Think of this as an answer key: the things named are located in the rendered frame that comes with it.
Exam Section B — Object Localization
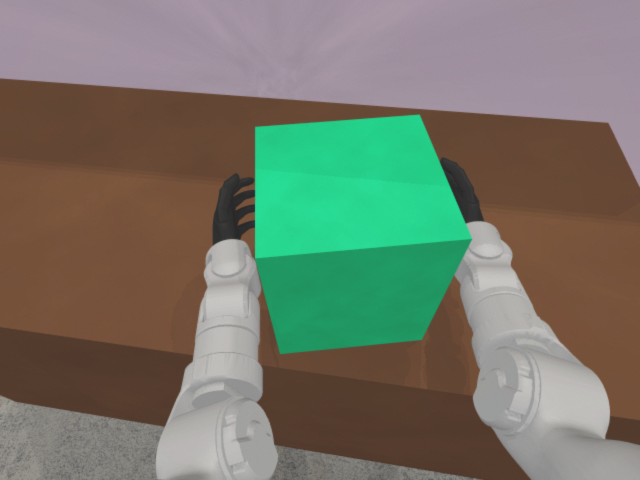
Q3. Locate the right robot forearm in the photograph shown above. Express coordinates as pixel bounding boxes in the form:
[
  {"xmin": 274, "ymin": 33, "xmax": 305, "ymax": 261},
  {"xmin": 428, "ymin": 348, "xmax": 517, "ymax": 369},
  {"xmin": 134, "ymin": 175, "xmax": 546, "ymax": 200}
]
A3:
[{"xmin": 454, "ymin": 221, "xmax": 610, "ymax": 433}]

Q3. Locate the carton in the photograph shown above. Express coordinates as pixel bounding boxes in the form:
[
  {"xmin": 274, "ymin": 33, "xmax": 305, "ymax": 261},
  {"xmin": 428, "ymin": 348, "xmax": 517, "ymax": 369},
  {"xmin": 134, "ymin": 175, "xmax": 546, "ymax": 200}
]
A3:
[{"xmin": 255, "ymin": 115, "xmax": 472, "ymax": 354}]

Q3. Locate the right robot hand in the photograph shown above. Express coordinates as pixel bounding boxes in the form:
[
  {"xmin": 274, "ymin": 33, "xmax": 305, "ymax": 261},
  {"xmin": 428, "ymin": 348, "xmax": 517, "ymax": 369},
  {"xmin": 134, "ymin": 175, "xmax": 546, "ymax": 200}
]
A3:
[{"xmin": 440, "ymin": 157, "xmax": 484, "ymax": 223}]

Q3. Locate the left robot forearm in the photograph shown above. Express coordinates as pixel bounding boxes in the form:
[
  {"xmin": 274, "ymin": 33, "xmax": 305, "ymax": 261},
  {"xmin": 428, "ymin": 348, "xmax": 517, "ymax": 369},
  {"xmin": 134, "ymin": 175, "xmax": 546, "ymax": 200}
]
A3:
[{"xmin": 156, "ymin": 239, "xmax": 263, "ymax": 479}]

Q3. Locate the left robot hand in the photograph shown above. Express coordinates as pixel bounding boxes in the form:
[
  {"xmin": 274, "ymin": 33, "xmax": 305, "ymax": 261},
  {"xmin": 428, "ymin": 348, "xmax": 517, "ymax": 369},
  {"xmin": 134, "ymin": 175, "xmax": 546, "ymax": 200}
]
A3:
[{"xmin": 213, "ymin": 173, "xmax": 255, "ymax": 245}]

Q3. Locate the pedestal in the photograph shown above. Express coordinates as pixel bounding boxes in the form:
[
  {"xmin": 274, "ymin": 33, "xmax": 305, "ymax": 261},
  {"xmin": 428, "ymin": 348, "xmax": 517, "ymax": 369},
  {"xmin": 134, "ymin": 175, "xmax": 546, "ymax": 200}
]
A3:
[{"xmin": 0, "ymin": 78, "xmax": 640, "ymax": 480}]

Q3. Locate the left robot upper arm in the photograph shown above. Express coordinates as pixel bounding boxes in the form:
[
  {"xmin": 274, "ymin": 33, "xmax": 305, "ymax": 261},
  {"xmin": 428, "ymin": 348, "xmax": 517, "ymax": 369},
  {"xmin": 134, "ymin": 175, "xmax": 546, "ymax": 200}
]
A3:
[{"xmin": 138, "ymin": 396, "xmax": 278, "ymax": 480}]

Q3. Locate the right robot upper arm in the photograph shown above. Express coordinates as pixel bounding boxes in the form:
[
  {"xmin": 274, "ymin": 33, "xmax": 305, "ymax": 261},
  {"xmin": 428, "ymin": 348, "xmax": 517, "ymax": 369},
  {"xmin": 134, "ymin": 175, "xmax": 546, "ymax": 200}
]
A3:
[{"xmin": 473, "ymin": 345, "xmax": 640, "ymax": 480}]

